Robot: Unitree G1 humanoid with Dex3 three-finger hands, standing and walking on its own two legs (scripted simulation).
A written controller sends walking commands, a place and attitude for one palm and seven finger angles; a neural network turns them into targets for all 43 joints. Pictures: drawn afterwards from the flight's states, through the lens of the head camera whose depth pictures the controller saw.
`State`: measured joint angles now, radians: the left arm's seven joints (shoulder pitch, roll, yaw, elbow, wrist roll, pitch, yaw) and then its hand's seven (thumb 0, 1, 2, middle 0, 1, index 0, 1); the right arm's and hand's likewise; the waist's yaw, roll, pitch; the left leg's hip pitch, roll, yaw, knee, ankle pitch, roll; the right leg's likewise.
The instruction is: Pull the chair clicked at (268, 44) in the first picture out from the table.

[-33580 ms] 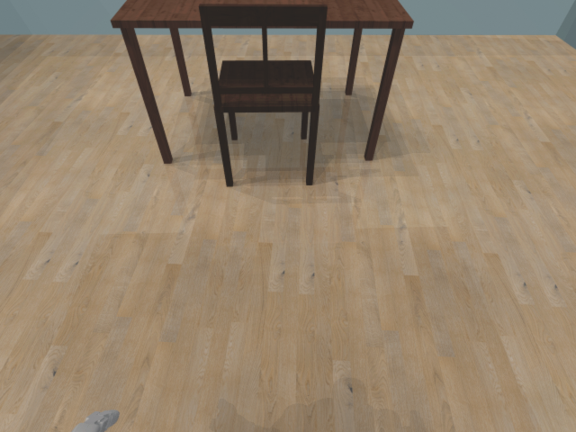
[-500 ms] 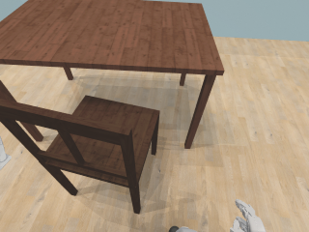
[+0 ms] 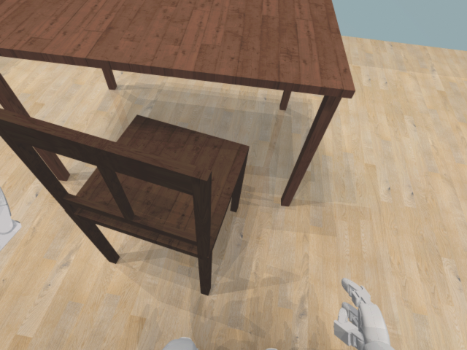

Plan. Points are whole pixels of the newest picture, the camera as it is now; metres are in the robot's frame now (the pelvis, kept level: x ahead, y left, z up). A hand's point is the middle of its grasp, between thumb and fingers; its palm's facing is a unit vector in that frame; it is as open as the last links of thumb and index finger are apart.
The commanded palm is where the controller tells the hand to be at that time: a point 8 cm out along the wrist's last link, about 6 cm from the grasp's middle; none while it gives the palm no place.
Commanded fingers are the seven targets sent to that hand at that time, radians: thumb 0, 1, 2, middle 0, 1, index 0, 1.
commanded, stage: step back with the hand held close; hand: left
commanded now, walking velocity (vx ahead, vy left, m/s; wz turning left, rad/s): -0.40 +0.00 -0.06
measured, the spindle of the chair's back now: (118, 193) +0.42 +0.29 -0.10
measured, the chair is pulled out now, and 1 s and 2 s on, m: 0.23 0.23 0.23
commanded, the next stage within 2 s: stop stepping back and stand still in 0.24 s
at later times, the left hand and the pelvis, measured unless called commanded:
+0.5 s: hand out of the picture +0.10 +0.26 +0.17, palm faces +0.39 -0.81 -0.44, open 7.4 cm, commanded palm +0.03 +0.31 +0.19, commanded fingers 0.00 0.90 0.90 -0.20 -0.30 -0.20 -0.30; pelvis -0.10 +0.01 +0.00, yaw +1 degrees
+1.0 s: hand out of the picture +0.05 +0.26 +0.17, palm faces +0.45 -0.79 -0.41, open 7.4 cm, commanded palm -0.01 +0.30 +0.19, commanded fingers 0.00 0.90 0.90 -0.20 -0.30 -0.20 -0.30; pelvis -0.15 +0.00 +0.00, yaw +0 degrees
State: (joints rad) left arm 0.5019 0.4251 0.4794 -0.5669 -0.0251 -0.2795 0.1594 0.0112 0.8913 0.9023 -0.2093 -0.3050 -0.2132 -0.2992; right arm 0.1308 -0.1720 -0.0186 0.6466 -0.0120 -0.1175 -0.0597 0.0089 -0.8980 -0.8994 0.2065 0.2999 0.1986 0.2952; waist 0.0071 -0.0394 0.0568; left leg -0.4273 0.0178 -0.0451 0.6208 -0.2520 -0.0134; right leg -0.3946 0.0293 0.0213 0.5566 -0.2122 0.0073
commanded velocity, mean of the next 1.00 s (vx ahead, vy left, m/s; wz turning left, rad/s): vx -0.04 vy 0.00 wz -0.01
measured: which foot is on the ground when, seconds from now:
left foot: down 0.00-0.30, up 0.32-0.48, down 0.50-1.00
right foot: down 0.00-0.14, up 0.16-0.22, down 0.24-1.00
